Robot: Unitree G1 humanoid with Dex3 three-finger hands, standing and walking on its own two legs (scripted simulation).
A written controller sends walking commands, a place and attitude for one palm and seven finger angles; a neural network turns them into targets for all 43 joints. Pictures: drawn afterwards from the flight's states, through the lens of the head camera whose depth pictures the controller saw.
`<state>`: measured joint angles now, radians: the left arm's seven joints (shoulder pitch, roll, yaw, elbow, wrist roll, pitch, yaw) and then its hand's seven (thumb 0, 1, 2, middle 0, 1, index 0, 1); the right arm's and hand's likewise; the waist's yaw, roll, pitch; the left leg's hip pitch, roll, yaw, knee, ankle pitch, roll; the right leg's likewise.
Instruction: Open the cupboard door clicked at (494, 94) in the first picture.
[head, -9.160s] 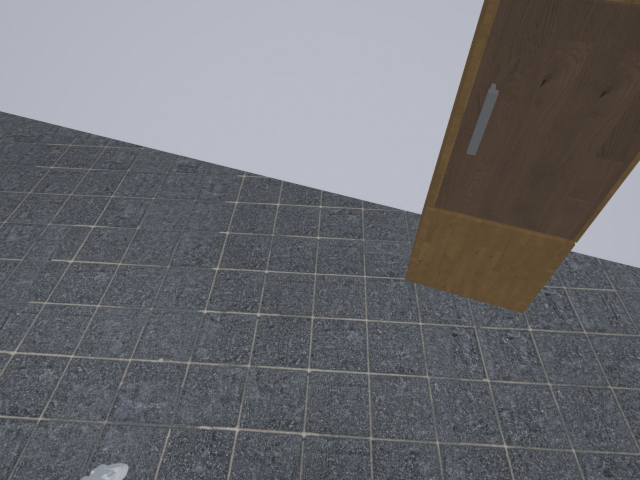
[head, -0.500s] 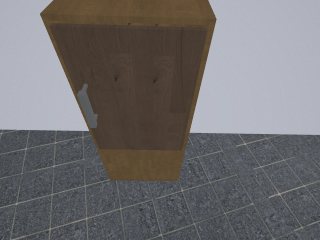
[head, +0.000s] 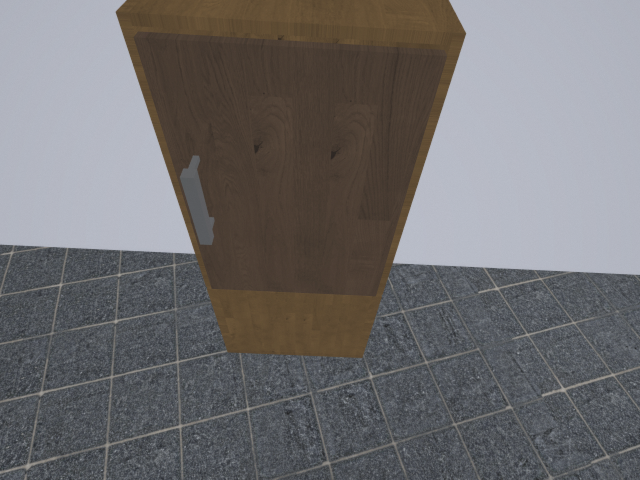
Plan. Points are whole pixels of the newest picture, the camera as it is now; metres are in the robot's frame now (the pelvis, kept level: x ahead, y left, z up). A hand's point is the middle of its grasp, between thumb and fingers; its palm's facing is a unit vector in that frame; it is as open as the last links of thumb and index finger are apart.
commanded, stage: come to a stop and stand still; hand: left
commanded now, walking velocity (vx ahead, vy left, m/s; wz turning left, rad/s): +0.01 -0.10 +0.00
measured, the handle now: (201, 201) +0.54 +0.25 -0.02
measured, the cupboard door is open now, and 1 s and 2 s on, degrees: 0 0 0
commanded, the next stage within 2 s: look again from close up in 0.88 s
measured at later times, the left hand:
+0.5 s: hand out of the picture +0.02 +0.14 -0.18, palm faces +0.03 -0.98 -0.18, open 7.3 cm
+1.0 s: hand out of the picture +0.01 +0.14 -0.17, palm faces +0.04 -0.98 -0.19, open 7.3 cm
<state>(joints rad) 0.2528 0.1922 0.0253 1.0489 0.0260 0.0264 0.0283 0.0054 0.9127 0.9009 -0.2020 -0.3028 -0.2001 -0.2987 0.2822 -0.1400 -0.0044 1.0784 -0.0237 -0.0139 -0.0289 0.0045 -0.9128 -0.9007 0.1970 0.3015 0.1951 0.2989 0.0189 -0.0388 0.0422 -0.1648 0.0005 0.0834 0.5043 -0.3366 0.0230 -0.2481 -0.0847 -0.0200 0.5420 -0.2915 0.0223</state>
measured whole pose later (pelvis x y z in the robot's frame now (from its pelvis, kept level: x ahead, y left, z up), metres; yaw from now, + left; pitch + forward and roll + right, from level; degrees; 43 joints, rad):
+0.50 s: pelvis +0.02 -0.02 +0.00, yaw +0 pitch +0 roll +0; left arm 0.27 0.15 0.01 1.12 0.02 -0.01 0.03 0.01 0.93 0.90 -0.20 -0.30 -0.20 -0.30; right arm 0.28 -0.12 0.00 1.15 -0.02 -0.03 -0.04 0.01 -0.91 -0.90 0.20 0.30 0.20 0.30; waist 0.01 -0.02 0.05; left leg -0.10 0.04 0.06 0.45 -0.34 -0.02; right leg -0.18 -0.05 -0.05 0.49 -0.30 0.02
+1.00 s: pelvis +0.00 -0.04 +0.01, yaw +1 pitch -1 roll +0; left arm 0.26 0.17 0.00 1.11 0.02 -0.02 0.03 0.01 0.92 0.90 -0.20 -0.30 -0.20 -0.30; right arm 0.26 -0.14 0.00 1.14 -0.01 -0.02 -0.03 0.01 -0.91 -0.90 0.20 0.30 0.20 0.30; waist 0.01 -0.01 0.04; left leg -0.12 0.06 0.05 0.44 -0.29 -0.04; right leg -0.18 -0.02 -0.07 0.45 -0.25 0.00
